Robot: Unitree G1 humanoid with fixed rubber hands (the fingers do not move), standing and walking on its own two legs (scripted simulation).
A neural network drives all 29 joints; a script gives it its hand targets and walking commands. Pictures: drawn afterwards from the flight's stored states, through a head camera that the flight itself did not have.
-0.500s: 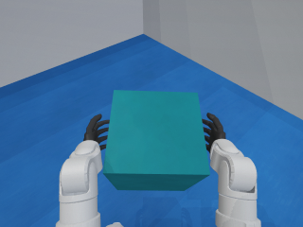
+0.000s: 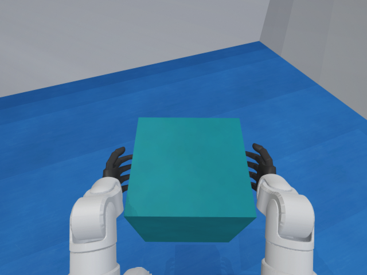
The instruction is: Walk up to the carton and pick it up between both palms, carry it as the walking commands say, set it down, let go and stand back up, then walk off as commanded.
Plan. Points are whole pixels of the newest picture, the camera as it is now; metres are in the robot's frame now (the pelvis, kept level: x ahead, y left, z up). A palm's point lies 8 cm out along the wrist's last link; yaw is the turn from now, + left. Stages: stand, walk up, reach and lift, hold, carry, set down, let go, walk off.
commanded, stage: carry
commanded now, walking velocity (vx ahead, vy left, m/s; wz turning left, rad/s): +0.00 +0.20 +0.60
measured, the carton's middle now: (187, 185) +0.30 -0.02 +0.02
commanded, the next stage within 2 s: none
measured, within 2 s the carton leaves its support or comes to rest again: neither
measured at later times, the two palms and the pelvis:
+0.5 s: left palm out of the picture +0.17 +0.39 +0.08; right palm (126, 197) +0.27 +0.11 +0.05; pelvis -0.05 +0.17 -0.02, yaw +15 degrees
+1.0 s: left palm out of the picture -0.02 +0.63 +0.04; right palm out of the picture +0.16 +0.39 +0.06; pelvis -0.14 +0.35 -0.01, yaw +33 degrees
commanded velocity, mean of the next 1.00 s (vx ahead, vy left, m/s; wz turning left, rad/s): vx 0.00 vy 0.20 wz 0.60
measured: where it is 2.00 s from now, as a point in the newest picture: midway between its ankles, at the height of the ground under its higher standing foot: outside the picture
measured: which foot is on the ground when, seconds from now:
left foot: up 0.00-0.14, down 0.16-0.48, up 0.50-0.82, down 0.84-1.00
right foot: down 0.00-0.16, up 0.18-0.48, down 0.50-0.84, up 0.86-1.00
